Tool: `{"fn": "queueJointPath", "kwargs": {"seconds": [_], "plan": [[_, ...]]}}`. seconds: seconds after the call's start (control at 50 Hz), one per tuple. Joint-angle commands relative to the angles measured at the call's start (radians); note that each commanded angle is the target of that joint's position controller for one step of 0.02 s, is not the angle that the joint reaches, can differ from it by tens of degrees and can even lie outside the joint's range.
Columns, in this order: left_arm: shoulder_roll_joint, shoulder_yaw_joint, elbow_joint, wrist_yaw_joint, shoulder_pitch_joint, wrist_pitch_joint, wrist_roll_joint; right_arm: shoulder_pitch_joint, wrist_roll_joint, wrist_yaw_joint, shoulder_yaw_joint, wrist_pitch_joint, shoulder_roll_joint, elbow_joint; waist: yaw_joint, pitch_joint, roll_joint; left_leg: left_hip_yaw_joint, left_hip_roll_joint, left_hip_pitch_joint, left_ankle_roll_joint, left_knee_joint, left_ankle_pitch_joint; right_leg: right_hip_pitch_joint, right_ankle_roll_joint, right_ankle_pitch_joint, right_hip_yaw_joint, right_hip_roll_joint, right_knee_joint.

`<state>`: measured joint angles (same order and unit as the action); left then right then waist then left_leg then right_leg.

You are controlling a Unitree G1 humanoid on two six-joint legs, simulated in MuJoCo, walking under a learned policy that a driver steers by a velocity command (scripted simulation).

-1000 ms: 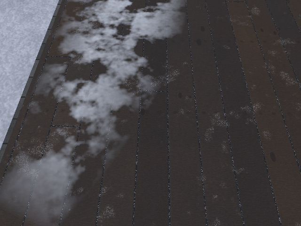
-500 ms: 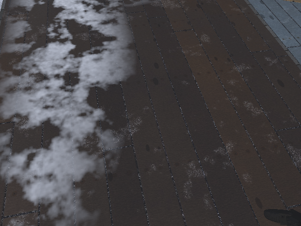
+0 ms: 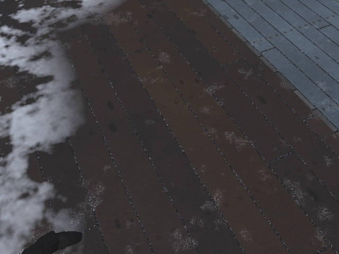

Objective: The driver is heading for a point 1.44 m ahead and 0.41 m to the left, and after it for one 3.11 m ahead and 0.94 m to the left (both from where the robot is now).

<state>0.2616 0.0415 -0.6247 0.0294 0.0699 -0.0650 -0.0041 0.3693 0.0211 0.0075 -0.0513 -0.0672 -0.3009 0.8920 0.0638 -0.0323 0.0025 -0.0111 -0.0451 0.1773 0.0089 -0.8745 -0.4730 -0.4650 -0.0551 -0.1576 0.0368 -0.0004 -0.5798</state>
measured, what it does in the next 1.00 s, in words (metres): walks ahead: left foot, then right foot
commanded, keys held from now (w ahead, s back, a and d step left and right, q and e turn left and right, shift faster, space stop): w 0.74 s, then w+q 0.26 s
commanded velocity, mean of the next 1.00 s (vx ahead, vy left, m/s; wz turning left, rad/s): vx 0.50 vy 0.00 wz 0.04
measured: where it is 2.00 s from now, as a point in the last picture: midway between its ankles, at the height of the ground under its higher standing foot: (124, 128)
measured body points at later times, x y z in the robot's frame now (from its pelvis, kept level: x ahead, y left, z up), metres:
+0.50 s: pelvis +0.28 +0.04 +0.00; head +0.31 +0.06 +0.44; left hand +0.28 +0.33 -0.14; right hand +0.48 -0.20 -0.09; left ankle +0.38 +0.14 -0.73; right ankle +0.10 -0.10 -0.69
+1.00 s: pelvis +0.55 +0.02 +0.00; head +0.58 +0.02 +0.45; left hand +0.77 +0.27 -0.07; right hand +0.54 -0.27 -0.13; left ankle +0.39 +0.14 -0.72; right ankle +0.68 -0.09 -0.73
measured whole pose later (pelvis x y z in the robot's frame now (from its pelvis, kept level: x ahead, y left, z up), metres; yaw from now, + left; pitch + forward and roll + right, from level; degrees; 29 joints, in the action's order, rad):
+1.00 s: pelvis +0.55 +0.02 +0.00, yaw +5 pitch +2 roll +1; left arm 0.25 0.04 -0.72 0.03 0.02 -0.11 0.00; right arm 0.41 0.02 -0.01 -0.06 -0.04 -0.29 0.93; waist 0.09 -0.02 0.00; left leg 0.05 0.01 0.04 -0.01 -0.49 -0.44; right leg -0.47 -0.02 -0.06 0.00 -0.02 -0.50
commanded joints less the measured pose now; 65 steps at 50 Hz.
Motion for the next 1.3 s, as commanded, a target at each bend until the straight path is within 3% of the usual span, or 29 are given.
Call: {"fn": "queueJointPath", "kwargs": {"seconds": [0.02,0.06,0.12,0.18,0.26,0.38,0.42,0.44,0.46,0.48,0.5,0.52,0.54,0.56,0.6,0.66,0.76,0.88,0.94,0.96,0.98,1.0,1.02,1.04,1.08,1.1,1.12,1.2,1.3], "plan": [[0.172,0.056,-0.021,-0.01,0.288,0.001,-0.005,-0.093,0.023,0.009,-0.018,-0.051,-0.135,-0.126,-0.159,0.192,-0.134,0.072,-0.04,0.625,-0.036,-0.413,0.014,0.65,-0.222,-0.104,-0.518,-0.326,0.275],[0.117,0.038,-0.018,-0.002,0.186,-0.008,0.005,-0.111,-0.006,0.003,-0.023,-0.037,-0.118,-0.12,-0.089,0.08,-0.088,0.069,-0.098,0.528,-0.026,-0.29,0.14,0.412,-0.188,0.031,-0.358,-0.248,0.343],[0.125,0.044,-0.036,-0.002,0.159,-0.028,0.004,-0.076,-0.011,0.001,-0.014,-0.006,-0.067,-0.105,-0.038,0.055,-0.089,0.063,-0.107,0.448,0.001,-0.219,0.223,0.288,-0.202,0.144,-0.262,-0.225,0.42],[0.147,0.051,-0.07,-0.012,0.193,-0.036,0.004,-0.171,-0.021,-0.002,-0.009,-0.001,-0.053,-0.133,-0.053,0.018,-0.058,0.065,-0.108,0.5,0.019,-0.056,0.37,0.293,-0.197,0.202,-0.188,-0.212,0.448],[0.175,0.057,-0.108,-0.025,0.249,-0.027,-0.005,-0.311,-0.014,0.015,0.005,-0.014,-0.029,-0.164,-0.104,-0.015,-0.055,0.031,-0.066,0.45,0.013,0.199,0.562,0.306,-0.157,0.167,-0.11,-0.183,0.458],[0.201,0.068,-0.176,-0.034,0.32,-0.003,-0.02,-0.408,-0.007,0.043,0.002,-0.026,-0.06,-0.212,-0.12,-0.036,-0.066,0.036,-0.033,0.446,-0.04,0.35,0.476,0.482,-0.126,0.197,-0.133,-0.26,0.374],[0.212,0.071,-0.183,-0.039,0.302,0.008,-0.019,-0.338,-0.01,0.043,-0.011,-0.029,-0.087,-0.197,-0.074,0.008,-0.085,-0.001,0.003,0.329,-0.07,0.375,0.407,0.516,-0.101,0.39,-0.122,-0.254,0.28],[0.203,0.066,-0.184,-0.041,0.29,0.015,-0.017,-0.221,-0.013,0.038,-0.03,-0.03,-0.118,-0.162,-0.012,0.081,-0.076,-0.035,0.038,0.165,-0.095,0.395,0.407,0.499,-0.077,0.536,-0.085,-0.21,0.137],[0.164,0.049,-0.173,-0.045,0.302,0.018,-0.004,-0.055,-0.018,0.028,-0.053,-0.028,-0.175,-0.12,0.05,0.211,-0.035,0.029,-0.028,-0.105,-0.138,0.354,0.448,0.376,-0.042,0.458,-0.04,-0.157,-0.096],[0.063,0.015,-0.145,-0.038,0.419,0.001,0.001,0.053,-0.034,0.022,-0.079,-0.022,-0.282,-0.103,0.025,0.368,0.195,0.473,-0.285,-0.509,-0.299,0.389,0.301,-0.032,0.039,0.075,0.006,-0.006,-0.502],[0.079,0.015,-0.16,-0.034,0.397,-0.021,-0.004,0.08,-0.014,0.026,-0.061,-0.018,-0.215,-0.094,0.048,0.428,0.263,0.751,-0.339,-0.573,-0.344,0.552,0.157,-0.199,0.047,-0.419,-0.128,0.057,-0.663],[0.164,0.038,-0.14,-0.026,0.313,-0.035,-0.032,0.017,-0.007,0.025,-0.042,-0.019,-0.165,-0.102,0.047,0.279,0.185,0.632,-0.313,-0.471,-0.291,0.572,0.077,-0.303,0.03,-0.383,-0.159,-0.007,-0.737],[0.165,0.036,-0.12,-0.026,0.241,-0.041,-0.037,-0.05,-0.012,0.022,-0.034,-0.018,-0.139,-0.116,0.026,0.18,0.117,0.506,-0.278,-0.333,-0.256,0.587,0.113,-0.31,0.018,-0.294,-0.127,-0.06,-0.707],[0.156,0.038,-0.116,-0.032,0.191,-0.038,-0.02,-0.111,-0.019,0.024,-0.023,-0.018,-0.104,-0.121,0.001,0.091,0.052,0.4,-0.228,-0.187,-0.23,0.621,0.202,-0.276,0.015,-0.22,-0.105,-0.096,-0.636],[0.132,0.041,-0.127,-0.035,0.237,-0.017,-0.01,-0.161,-0.033,0.026,-0.015,-0.028,-0.077,-0.127,-0.059,0.068,0.108,0.316,-0.193,-0.04,-0.233,0.677,0.324,-0.159,0.027,-0.136,-0.116,-0.138,-0.562],[0.098,0.036,-0.126,-0.039,0.223,0.004,-0.004,-0.151,-0.026,0.021,-0.023,-0.042,-0.102,-0.106,-0.078,0.042,0.078,0.221,-0.181,0.01,-0.254,0.734,0.437,-0.165,0.053,-0.06,-0.102,-0.147,-0.47],[0.066,0.024,-0.083,-0.03,0.049,-0.008,0.002,-0.079,-0.015,0.0,-0.029,-0.031,-0.128,-0.067,-0.026,-0.001,0.049,0.112,-0.138,-0.026,-0.218,0.756,0.511,-0.187,0.072,0.198,-0.077,-0.126,-0.161],[0.074,0.02,-0.03,0.0,-0.119,-0.035,-0.01,0.023,0.004,-0.014,-0.039,-0.001,-0.15,-0.019,0.017,-0.04,0.057,0.167,-0.174,-0.124,-0.206,0.678,0.467,-0.138,0.071,0.218,-0.079,-0.065,0.063],[0.119,0.036,-0.045,0.003,-0.051,-0.048,-0.01,0.005,0.005,-0.022,-0.049,0.012,-0.165,-0.017,-0.04,-0.005,0.089,0.214,-0.194,-0.156,-0.178,0.583,0.541,-0.006,0.042,0.121,-0.076,-0.043,0.113],[0.145,0.052,-0.073,-0.003,0.047,-0.052,-0.008,-0.01,0.004,-0.022,-0.046,0.015,-0.156,-0.021,-0.095,0.05,0.084,0.192,-0.157,-0.134,-0.156,0.479,0.644,0.143,0.019,0.108,-0.054,-0.025,0.146],[0.197,0.073,-0.108,-0.012,0.2,-0.054,0.005,-0.013,-0.007,-0.02,-0.03,0.014,-0.112,-0.033,-0.162,0.177,0.057,0.154,-0.095,-0.034,-0.123,0.272,0.615,0.401,-0.025,0.124,-0.094,-0.085,0.103],[0.29,0.097,-0.123,-0.021,0.334,-0.049,0.024,0.055,-0.017,-0.018,-0.003,0.003,-0.018,-0.068,-0.173,0.35,-0.133,0.064,0.037,0.298,-0.055,-0.097,0.309,0.796,-0.133,0.063,-0.404,-0.328,0.092],[0.261,0.089,-0.136,-0.018,0.365,-0.038,0.014,0.096,0.002,-0.016,0.005,-0.013,-0.009,-0.075,-0.162,0.44,-0.324,0.108,0.088,0.502,-0.034,-0.316,-0.126,0.885,-0.215,-0.126,-0.732,-0.439,0.229],[0.179,0.065,-0.127,-0.019,0.308,-0.035,0.007,0.037,0.025,-0.015,-0.025,-0.016,-0.115,-0.076,-0.169,0.296,-0.204,0.155,0.025,0.583,-0.04,-0.409,-0.08,0.769,-0.174,-0.236,-0.642,-0.405,0.267],[0.115,0.044,-0.126,-0.021,0.188,-0.034,0.006,-0.062,0.018,-0.018,-0.033,-0.009,-0.114,-0.098,-0.127,0.112,-0.106,0.114,-0.05,0.564,-0.04,-0.368,0.077,0.512,-0.124,-0.147,-0.403,-0.331,0.328],[0.088,0.036,-0.128,-0.02,0.145,-0.039,0.011,-0.062,0.01,-0.019,-0.039,0.003,-0.1,-0.098,-0.098,0.066,-0.113,0.12,-0.078,0.523,-0.038,-0.323,0.129,0.422,-0.112,-0.091,-0.319,-0.298,0.367],[0.091,0.038,-0.134,-0.019,0.118,-0.043,0.016,-0.044,0.011,-0.016,-0.038,0.017,-0.077,-0.1,-0.073,0.046,-0.139,0.117,-0.095,0.471,-0.031,-0.305,0.159,0.354,-0.114,-0.047,-0.263,-0.288,0.398],[0.119,0.054,-0.164,-0.026,0.106,-0.058,0.018,-0.088,0.005,-0.014,-0.036,0.048,-0.039,-0.135,-0.052,0.004,-0.08,0.115,-0.107,0.503,-0.009,-0.206,0.274,0.314,-0.132,0.127,-0.092,-0.281,0.455],[0.161,0.067,-0.192,-0.041,0.14,-0.044,0.013,-0.228,0.001,0.017,-0.024,0.037,-0.015,-0.184,-0.098,-0.028,-0.049,0.046,-0.087,0.477,-0.016,0.078,0.495,0.36,-0.109,0.189,0.075,-0.255,0.467]]}}
Next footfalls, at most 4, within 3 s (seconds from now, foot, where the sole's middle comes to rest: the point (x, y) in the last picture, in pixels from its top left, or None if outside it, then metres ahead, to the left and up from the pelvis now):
0.46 left None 0.42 0.15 -0.76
0.98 right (190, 188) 0.72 -0.09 -0.76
1.50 left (115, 153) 0.92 0.23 -0.76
2.00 right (123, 97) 1.27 0.21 -0.76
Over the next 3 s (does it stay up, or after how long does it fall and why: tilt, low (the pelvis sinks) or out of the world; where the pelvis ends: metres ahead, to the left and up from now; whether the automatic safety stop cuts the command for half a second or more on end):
stays up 1.35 0.42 0.01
